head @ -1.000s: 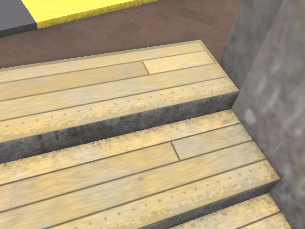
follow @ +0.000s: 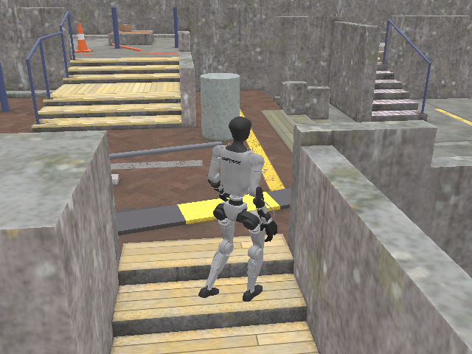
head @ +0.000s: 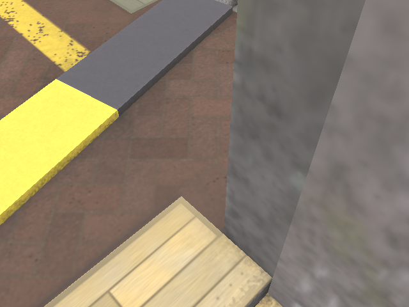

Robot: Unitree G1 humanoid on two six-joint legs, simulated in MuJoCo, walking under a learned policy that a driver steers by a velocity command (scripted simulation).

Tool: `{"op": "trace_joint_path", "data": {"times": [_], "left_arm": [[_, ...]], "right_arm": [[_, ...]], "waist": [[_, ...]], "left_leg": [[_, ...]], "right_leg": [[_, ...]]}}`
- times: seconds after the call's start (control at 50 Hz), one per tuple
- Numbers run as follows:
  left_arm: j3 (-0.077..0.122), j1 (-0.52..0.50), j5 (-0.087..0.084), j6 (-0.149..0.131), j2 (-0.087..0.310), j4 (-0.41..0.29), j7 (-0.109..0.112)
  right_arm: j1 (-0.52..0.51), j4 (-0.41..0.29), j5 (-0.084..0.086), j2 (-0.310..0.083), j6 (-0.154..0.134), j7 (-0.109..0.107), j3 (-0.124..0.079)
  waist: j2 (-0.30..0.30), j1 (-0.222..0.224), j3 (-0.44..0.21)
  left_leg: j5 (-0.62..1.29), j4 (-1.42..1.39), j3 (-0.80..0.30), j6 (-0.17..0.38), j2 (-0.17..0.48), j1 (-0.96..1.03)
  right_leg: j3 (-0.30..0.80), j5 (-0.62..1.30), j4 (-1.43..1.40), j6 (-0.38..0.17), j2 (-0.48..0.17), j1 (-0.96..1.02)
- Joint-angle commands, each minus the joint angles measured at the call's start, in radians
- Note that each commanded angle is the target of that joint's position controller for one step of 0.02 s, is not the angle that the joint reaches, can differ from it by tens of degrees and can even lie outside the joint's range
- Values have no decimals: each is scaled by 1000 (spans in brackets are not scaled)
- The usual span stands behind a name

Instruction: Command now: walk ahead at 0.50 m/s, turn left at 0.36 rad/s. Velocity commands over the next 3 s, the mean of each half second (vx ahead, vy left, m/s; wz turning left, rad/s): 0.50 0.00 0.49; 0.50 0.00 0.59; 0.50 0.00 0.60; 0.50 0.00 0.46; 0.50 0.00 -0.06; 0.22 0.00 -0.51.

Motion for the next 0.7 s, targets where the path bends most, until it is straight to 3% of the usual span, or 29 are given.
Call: {"op": "trace_joint_path", "data": {"times": [0.02, 0.04, 0.08, 0.1, 0.12, 0.14, 0.18, 0.2, 0.22, 0.24, 0.26, 0.3, 0.32, 0.34, 0.38, 0.42, 0.44, 0.46, 0.48, 0.5, 0.52, 0.54, 0.56, 0.58, 0.6, 0.62, 0.64, 0.66, 0.7], "left_arm": [[48, 147, -24, -14, 120, -7, 25], [37, 129, -39, -21, 96, -10, 36], [32, 153, -51, -35, 91, 22, 44], [37, 190, -46, -39, 104, 39, 44], [37, 202, -42, -38, 108, 46, 38], [38, 229, -29, -33, 134, 47, 36], [34, 318, -25, -19, 121, 96, 29], [21, 355, -18, -7, 89, 109, 31], [7, 382, -19, -8, 61, 120, 29], [5, 395, -18, -6, 67, 135, 28], [11, 440, -13, -2, 87, 155, 24], [14, 453, -21, -13, 114, 193, 15], [10, 442, -19, -15, 106, 209, 17], [9, 414, -23, -12, 108, 216, 31], [-6, 419, -34, -2, 108, 230, 67], [-2, 460, -51, 10, 138, 237, 87], [5, 403, -56, 21, 171, 216, 93], [12, 385, -63, 30, 198, 186, 95], [25, 350, -63, 34, 245, 169, 93], [38, 311, -61, 38, 272, 140, 84], [51, 288, -82, 45, 294, 113, 56], [48, 313, -79, 24, 218, 74, 40], [34, 281, -66, 5, 163, -44, -7], [39, 218, -26, -10, 139, -56, -34], [40, 208, -30, -12, 127, -64, -36], [27, 210, -44, -1, 66, -72, -7], [21, 195, -42, 19, 44, -83, 13], [16, 187, -36, 42, 31, -90, 33], [2, 153, -40, 78, 9, -100, 53]], "right_arm": [[-17, -104, -23, -63, 0, -2, -16], [-75, -126, -41, -61, 9, 2, -15], [-72, -132, -53, -42, 35, 11, -14], [-44, -122, -63, -20, 45, 7, -12], [-52, -128, -71, -25, 49, 8, -17], [-78, -140, -63, -32, 62, 0, -23], [-177, -193, -62, -8, 84, -11, -20], [-232, -222, -51, 20, 95, -23, -19], [-273, -259, -65, 36, 117, -25, -5], [-326, -289, -64, 50, 127, -24, 0], [-388, -321, -69, 57, 131, -19, 7], [-458, -373, -64, 77, 131, -13, 22], [-508, -412, -61, 74, 122, -11, 32], [-540, -452, -60, 81, 117, 3, 38], [-588, -484, -71, 75, 123, 39, 44], [-552, -463, -66, 105, 125, 47, 55], [-509, -445, -36, 127, 111, 44, 63], [-464, -419, -30, 116, 108, 39, 60], [-385, -395, -18, 99, 110, 36, 53], [-273, -375, -16, 43, 111, 30, 31], [-113, -322, -17, -20, 95, 30, -1], [-86, -330, -30, -89, 78, 40, -41], [-128, -342, -13, -259, 82, 32, -91], [-98, -339, -17, -222, 83, 20, -92], [-96, -292, -11, -175, 62, 19, -83], [-104, -260, -23, -129, 51, 12, -75], [-114, -246, -31, -84, 41, 7, -64], [-131, -232, -39, -72, 33, 7, -58], [-104, -174, -23, -88, 8, 15, -58]], "waist": [[12, 59, -130], [-2, 54, -91], [-37, 34, -81], [-60, 36, -112], [-37, 31, -110], [-89, 49, -89], [-101, 71, -29], [-146, 86, 5], [-108, 76, 24], [-73, 80, 67], [-18, 92, 95], [7, 74, 161], [6, 68, 196], [-17, 45, 207], [-66, 61, 153], [-38, 79, 89], [-34, 43, 47], [-52, 29, -17], [-153, -13, -77], [-243, -62, -159], [-256, -108, -253], [-170, -107, -268], [239, -51, -343], [59, -55, -380], [0, -2, -290], [-20, 40, -122], [-31, 61, -45], [-22, 87, -44], [0, 126, -19]], "left_leg": [[122, 372, -69, 3, 47, -414], [160, 363, -58, -18, 69, -409], [189, 405, -41, -35, 68, -406], [157, 536, -17, -41, 41, -430], [164, 559, -28, -40, 53, -466], [146, 671, -5, -42, 40, -507], [92, 889, -27, -15, 58, -751], [23, 1062, -19, -9, 32, -867], [-12, 1153, -55, 15, 22, -970], [-24, 1199, -63, 20, 14, -1078], [-32, 1269, -71, 36, 10, -1150], [-43, 1258, -57, 44, 0, -1236], [-36, 1121, -44, 37, 9, -1220], [-30, 987, -39, 43, 28, -1146], [-29, 797, 84, 54, 45, -1012], [-39, 645, 164, 99, 56, -915], [-40, 475, 204, 128, 27, -729], [-30, 371, 255, 136, -34, -549], [-53, 289, 249, 144, -71, -441], [-118, 215, 215, 162, -118, -314], [-91, 9, 180, 185, -195, -65], [-29, -186, -198, 258, -84, 203], [139, -477, -897, 385, 238, 363], [109, -546, -929, 374, 239, 317], [-77, -538, -861, 326, 232, 190], [15, -551, -752, 280, 183, 16], [127, -518, -641, 271, 138, -79], [210, -529, -573, 273, 108, -131], [353, -508, -393, 245, 49, -190]], "right_leg": [[420, -38, -252, -75, -355, 422], [317, 128, -272, -59, -322, 357], [187, 369, -256, -34, -281, 329], [166, 548, -210, -48, -305, 346], [114, 579, -197, -52, -300, 343], [88, 610, -190, -63, -303, 334], [139, 193, -232, -84, -332, 385], [151, 81, -227, -98, -342, 377], [167, -92, -224, -112, -371, 367], [175, -212, -241, -111, -379, 372], [181, -291, -261, -107, -391, 376], [123, -315, -289, -68, -385, 370], [60, -313, -324, -43, -336, 318], [7, -209, -361, -25, -311, 274], [-87, 175, -413, -40, -291, 301], [-159, 527, -357, -39, -307, 435], [-223, 801, -315, -18, -282, 420], [-231, 1147, -234, -12, -291, 416], [-218, 1386, -114, -16, -325, 456], [-195, 1572, 86, -22, -351, 494], [-199, 1518, 337, -20, -321, 446], [-111, 654, 710, 21, -265, 103], [-29, -230, 1200, 95, 22, -330], [187, -133, 1313, 65, -40, -364], [189, -60, 1263, 42, -73, -373], [139, -88, 1251, 53, -82, -377], [127, -120, 1304, 54, -86, -414], [116, -162, 1394, 55, -80, -429], [115, -194, 1357, 53, -86, -469]]}}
